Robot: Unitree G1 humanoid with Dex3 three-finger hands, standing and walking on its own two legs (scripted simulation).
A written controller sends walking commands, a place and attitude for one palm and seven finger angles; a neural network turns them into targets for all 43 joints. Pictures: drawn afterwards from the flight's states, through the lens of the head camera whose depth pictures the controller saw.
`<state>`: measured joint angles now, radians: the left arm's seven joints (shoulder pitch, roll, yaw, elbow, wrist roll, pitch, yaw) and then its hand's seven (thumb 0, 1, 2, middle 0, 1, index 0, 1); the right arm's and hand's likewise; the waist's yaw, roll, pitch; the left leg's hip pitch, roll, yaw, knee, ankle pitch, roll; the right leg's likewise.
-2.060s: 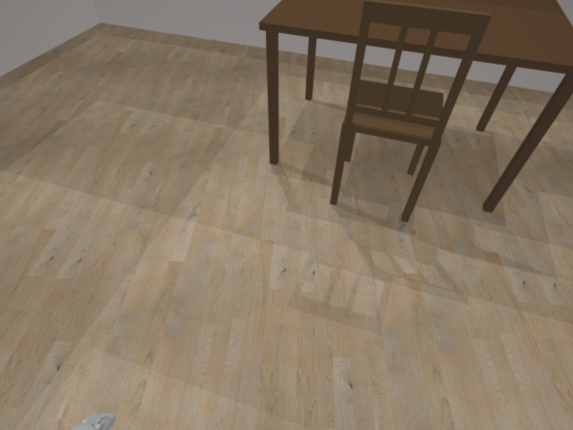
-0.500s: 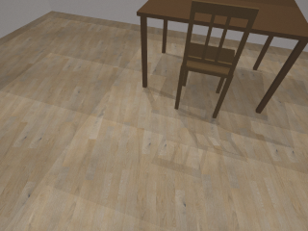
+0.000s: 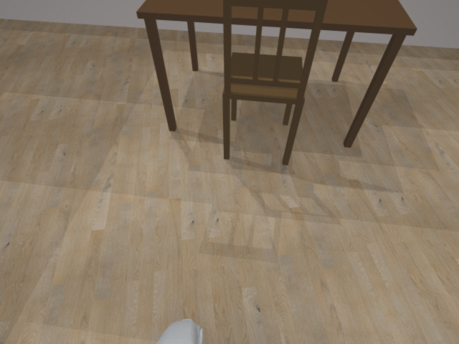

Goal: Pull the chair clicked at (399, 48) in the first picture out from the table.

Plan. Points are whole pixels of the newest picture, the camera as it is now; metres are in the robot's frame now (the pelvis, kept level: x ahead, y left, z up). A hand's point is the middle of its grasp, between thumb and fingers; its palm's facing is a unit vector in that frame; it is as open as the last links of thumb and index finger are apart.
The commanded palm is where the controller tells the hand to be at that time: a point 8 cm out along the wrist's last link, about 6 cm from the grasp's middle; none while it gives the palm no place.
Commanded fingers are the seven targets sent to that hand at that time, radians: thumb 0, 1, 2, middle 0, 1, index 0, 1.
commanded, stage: walk to a spot facing it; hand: left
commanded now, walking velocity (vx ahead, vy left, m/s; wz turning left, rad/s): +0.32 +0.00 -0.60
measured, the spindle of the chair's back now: (257, 46) +1.17 +0.00 -0.08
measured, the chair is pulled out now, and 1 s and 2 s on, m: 0.00 0.00 0.00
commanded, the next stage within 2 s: none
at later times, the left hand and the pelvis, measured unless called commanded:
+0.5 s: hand (145, 237) +0.35 +0.25 -0.16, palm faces -0.29 -0.93 -0.22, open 7.4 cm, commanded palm none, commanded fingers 0.00 0.90 0.90 -0.20 -0.30 -0.20 -0.30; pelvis +0.19 +0.07 +0.00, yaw -20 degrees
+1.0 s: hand (217, 186) +0.53 +0.09 -0.17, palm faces -0.59 -0.78 -0.20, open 7.3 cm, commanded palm none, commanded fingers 0.00 0.90 0.90 -0.20 -0.30 -0.20 -0.30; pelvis +0.35 -0.01 -0.01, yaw -37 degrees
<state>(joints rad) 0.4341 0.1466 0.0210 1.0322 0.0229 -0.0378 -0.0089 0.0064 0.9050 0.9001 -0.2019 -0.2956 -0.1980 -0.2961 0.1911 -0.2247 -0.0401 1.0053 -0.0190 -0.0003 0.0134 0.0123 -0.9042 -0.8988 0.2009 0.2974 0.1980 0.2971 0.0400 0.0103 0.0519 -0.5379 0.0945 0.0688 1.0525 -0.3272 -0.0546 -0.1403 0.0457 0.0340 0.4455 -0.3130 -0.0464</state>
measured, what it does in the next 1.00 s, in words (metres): walks ahead, turning right: left foot, then right foot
